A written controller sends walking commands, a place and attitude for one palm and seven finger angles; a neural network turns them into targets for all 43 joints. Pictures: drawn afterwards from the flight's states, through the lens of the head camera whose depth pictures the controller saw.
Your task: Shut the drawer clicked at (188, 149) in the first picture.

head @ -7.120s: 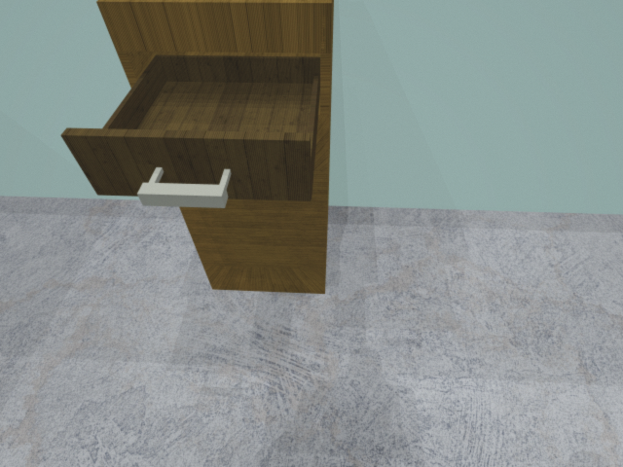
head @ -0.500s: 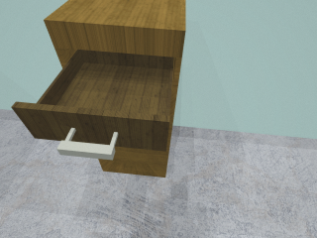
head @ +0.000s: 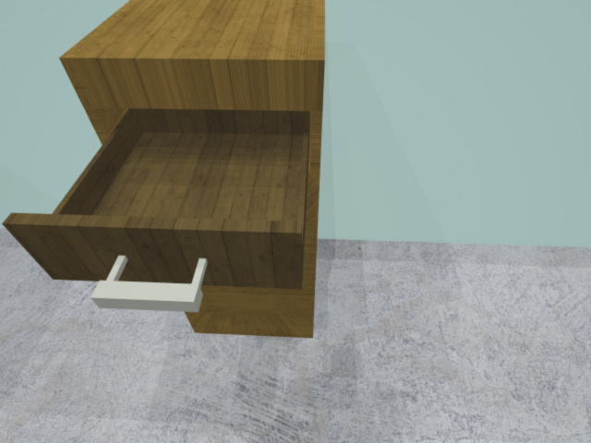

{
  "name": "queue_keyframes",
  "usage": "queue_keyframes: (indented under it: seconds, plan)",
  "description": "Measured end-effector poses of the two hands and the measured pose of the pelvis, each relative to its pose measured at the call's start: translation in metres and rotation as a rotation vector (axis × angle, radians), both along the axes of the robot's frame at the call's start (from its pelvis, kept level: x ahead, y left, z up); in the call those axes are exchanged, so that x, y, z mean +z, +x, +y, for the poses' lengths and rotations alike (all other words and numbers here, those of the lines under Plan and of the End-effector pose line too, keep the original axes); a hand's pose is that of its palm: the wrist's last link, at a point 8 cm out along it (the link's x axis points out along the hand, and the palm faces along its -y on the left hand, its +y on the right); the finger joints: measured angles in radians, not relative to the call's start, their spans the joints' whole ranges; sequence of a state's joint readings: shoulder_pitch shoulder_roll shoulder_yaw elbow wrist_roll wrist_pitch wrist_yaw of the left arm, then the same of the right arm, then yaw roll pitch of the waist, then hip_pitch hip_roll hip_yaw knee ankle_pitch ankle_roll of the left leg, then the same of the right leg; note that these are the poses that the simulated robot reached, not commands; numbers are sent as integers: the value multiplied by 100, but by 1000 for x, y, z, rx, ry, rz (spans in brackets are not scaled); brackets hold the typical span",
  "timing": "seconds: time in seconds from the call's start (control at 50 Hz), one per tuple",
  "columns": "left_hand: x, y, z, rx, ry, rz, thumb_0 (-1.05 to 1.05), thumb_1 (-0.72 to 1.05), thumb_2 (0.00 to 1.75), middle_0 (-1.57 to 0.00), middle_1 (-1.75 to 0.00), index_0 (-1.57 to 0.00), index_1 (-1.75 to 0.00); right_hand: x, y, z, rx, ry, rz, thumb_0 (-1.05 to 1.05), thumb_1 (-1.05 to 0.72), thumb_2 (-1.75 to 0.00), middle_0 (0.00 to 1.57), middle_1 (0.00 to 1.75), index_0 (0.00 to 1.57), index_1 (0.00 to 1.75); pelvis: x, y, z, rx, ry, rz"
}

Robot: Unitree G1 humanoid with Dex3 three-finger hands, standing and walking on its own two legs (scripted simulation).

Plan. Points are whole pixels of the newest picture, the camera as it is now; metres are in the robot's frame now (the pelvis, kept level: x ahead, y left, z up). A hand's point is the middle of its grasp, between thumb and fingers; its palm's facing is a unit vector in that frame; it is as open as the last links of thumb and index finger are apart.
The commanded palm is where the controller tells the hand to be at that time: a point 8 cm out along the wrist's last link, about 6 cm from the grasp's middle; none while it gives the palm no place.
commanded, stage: look again from close up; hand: left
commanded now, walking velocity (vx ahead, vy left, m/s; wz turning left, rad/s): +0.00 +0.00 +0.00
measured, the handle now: (154, 280) +0.31 +0.21 +0.08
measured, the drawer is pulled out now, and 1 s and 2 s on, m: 0.29 0.29 0.29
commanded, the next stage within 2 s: raise the hand and make a fist in 0.32 s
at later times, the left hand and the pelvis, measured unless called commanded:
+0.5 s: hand out of the picture +0.09 +0.17 -0.13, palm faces +0.18 -0.96 -0.23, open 7.3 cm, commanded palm +0.11 +0.21 -0.05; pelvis +0.02 -0.02 +0.00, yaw +0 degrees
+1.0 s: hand (149, 442) +0.13 +0.17 +0.03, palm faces +0.14 -0.99 -0.05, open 5.1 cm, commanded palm +0.10 +0.21 +0.03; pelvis -0.01 -0.03 -0.05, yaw +4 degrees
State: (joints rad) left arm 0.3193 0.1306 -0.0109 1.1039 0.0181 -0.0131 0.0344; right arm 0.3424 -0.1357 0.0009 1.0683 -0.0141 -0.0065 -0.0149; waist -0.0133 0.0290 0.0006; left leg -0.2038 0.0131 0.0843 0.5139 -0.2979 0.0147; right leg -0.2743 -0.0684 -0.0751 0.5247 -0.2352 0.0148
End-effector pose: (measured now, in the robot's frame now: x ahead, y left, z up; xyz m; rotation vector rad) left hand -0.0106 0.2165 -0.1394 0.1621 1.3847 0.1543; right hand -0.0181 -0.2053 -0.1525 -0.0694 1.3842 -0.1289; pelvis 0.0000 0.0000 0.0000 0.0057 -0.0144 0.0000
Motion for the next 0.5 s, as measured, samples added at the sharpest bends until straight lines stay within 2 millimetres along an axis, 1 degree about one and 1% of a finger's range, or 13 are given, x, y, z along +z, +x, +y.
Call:
queue_keyframes:
  seconds: [0.06, 0.12, 0.24, 0.34, 0.44, 0.46, 0.48, 0.5]
  plan:
    - [5, 11, 7, 1, 25, -24, 1, 91, 90, -20, -30, -20, -30, -2, 5, 1, 6, 11, -7, 1, -92, -90, 20, 30, 20, 30, 0, 5, -1, 0, 5, 0]
    - [8, 22, 10, -1, 40, -42, 0, 91, 90, -20, -30, -20, -30, -3, 11, 1, 15, 19, -10, 1, -92, -90, 20, 30, 20, 30, 1, 9, -3, -1, 9, -1]
    - [11, 38, 4, -4, 38, -56, 0, 91, 90, -20, -30, -20, -30, -2, 19, -6, 30, 16, 3, 1, -92, -90, 20, 30, 20, 30, 3, 16, -8, -3, 13, -1]
    - [10, 42, -2, 0, 37, -42, 0, 92, 90, -20, -30, -20, -30, -1, 27, -16, 36, 2, 12, 1, -92, -90, 20, 30, 20, 30, 3, 21, -14, -3, 15, -1]
    - [8, 41, -9, 4, 33, -29, 0, 92, 90, -20, -30, -20, -30, 1, 35, -27, 37, -14, 13, 1, -91, -90, 20, 30, 20, 30, 3, 24, -20, -2, 10, 2]
    - [12, 49, -9, 55, 29, -79, 1, 93, 90, -21, -30, -20, -30, 3, 40, -31, 31, -27, -18, 1, -92, -90, 20, 30, 20, 30, 2, 23, -21, -1, 7, 5]
    - [23, 66, -6, 83, 36, -198, 1, 93, 90, -21, -30, -20, -30, 8, 47, -37, 35, -55, -77, 2, -92, -90, 20, 30, 20, 30, 2, 23, -22, -3, 8, 4]
    - [40, 86, -3, 93, 58, -344, 2, 93, 90, -21, -30, -21, -30, 12, 57, -44, 40, -83, -149, 2, -92, -90, 21, 30, 20, 30, 2, 23, -22, -1, 9, 4]
